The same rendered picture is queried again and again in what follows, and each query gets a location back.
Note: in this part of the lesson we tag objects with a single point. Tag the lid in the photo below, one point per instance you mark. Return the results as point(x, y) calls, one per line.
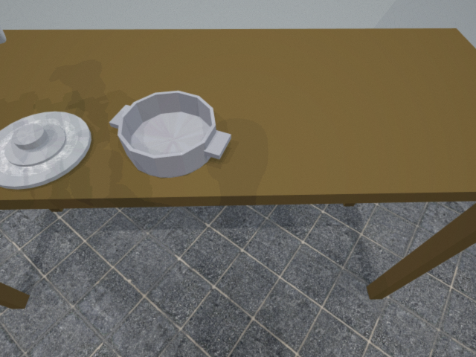
point(68, 141)

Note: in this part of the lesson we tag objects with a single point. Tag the pot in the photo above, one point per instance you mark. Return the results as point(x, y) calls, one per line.
point(169, 134)

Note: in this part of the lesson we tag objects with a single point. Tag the knob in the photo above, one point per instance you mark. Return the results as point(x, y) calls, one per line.
point(29, 137)

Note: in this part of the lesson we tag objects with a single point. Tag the table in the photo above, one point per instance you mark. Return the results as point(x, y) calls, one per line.
point(316, 116)

